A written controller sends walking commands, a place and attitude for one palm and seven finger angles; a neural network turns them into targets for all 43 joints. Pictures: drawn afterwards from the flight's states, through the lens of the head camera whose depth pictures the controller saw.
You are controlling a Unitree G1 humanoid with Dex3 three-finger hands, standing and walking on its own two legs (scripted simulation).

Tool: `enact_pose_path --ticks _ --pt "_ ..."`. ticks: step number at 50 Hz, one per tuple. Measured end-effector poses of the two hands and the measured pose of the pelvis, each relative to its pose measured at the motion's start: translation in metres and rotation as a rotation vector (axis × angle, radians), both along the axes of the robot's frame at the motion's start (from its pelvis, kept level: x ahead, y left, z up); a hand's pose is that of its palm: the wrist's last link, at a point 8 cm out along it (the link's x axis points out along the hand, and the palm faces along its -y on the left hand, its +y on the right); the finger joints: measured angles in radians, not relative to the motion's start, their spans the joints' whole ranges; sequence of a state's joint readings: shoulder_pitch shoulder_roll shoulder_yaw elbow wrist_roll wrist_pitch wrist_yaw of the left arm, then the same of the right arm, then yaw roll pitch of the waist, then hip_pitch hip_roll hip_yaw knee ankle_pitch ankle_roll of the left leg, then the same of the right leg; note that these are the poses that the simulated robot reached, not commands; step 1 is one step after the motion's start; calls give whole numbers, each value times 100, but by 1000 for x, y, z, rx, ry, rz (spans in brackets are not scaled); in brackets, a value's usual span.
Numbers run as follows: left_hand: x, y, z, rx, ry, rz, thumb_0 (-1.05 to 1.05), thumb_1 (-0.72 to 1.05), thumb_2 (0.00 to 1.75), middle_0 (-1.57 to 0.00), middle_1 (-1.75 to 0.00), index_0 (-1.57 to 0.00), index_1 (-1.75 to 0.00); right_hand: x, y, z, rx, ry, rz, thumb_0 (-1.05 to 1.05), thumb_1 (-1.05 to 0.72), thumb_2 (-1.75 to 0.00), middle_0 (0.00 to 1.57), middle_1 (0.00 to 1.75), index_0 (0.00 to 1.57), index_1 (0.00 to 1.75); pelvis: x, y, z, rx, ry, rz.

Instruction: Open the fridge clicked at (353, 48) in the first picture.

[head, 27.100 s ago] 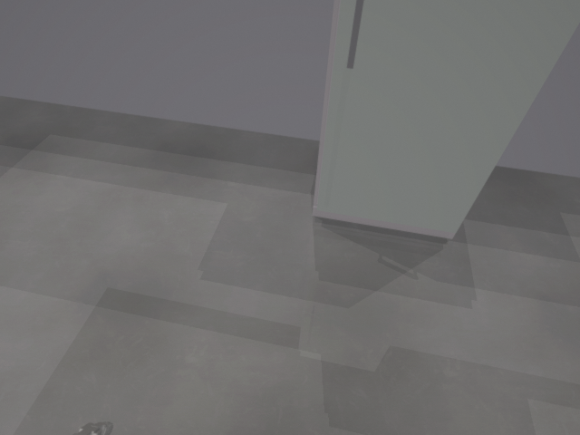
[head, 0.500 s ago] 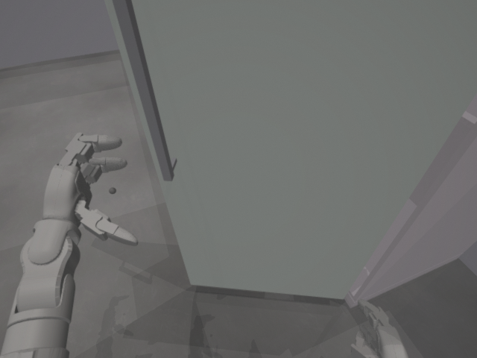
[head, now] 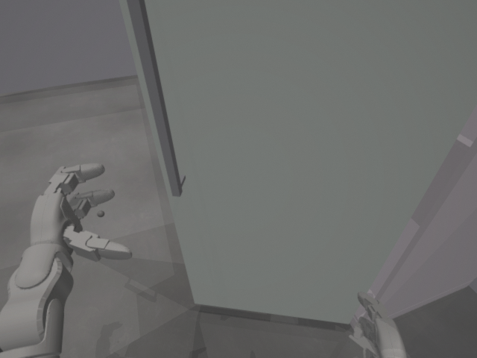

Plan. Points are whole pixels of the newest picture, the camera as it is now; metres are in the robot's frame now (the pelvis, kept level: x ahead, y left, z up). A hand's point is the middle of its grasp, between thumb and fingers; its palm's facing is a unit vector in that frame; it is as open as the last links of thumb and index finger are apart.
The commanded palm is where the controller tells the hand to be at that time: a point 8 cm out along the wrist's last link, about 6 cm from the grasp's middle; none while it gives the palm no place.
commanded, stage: draw the hand back to the body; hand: left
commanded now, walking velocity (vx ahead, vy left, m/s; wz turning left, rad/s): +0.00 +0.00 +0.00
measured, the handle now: (161, 96) +0.48 +0.21 +0.24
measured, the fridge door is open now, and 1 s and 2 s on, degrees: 63 63 63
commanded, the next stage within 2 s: step back with the hand held close in 1.16 s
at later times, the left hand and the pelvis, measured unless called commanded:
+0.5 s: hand (67, 238) +0.22 +0.27 +0.15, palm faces +0.47 -0.83 -0.32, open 11.6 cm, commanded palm +0.16 +0.31 +0.17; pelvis -0.01 +0.01 +0.01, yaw -1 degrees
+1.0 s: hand (34, 256) +0.18 +0.30 +0.16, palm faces +0.52 -0.78 -0.34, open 7.6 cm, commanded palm +0.13 +0.32 +0.18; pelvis +0.00 +0.02 +0.01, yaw +0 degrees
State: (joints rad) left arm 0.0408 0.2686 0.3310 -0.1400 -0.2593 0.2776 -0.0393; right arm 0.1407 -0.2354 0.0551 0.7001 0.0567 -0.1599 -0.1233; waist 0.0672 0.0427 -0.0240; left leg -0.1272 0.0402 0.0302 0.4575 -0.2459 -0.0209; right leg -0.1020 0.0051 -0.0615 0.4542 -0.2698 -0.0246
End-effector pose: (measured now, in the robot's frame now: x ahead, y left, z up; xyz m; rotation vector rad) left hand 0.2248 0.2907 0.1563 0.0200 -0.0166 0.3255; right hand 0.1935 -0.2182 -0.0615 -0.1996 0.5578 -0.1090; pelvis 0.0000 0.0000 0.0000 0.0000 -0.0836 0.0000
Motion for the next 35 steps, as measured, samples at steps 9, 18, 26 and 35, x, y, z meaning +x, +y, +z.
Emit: enact_pose_path --ticks 9,18,26,35 --pt "-33 13 6 185 -19 113 -1 -44 25 -25 -108 -25 -109 0 4 3 -21 -13 55 1 -90 -90 20 30 20 30 -6 0 1 -5 -24 8" --pt "-51 18 6 321 -55 177 -1 -17 39 -24 -92 -24 -93 -30 3 -16 -34 116 52 1 -90 -90 21 30 20 30 -9 4 5 -6 -33 1" --pt "-54 18 10 370 -70 146 -1 11 52 -24 -76 -23 -76 -43 1 -22 -26 154 1 1 -90 -90 21 30 20 30 -4 10 6 -5 -35 -14" --pt "-70 26 14 405 -68 151 0 44 68 -23 -57 -23 -57 -32 4 -15 -29 121 -7 1 -90 -90 20 30 20 30 0 16 5 -8 -34 -18"
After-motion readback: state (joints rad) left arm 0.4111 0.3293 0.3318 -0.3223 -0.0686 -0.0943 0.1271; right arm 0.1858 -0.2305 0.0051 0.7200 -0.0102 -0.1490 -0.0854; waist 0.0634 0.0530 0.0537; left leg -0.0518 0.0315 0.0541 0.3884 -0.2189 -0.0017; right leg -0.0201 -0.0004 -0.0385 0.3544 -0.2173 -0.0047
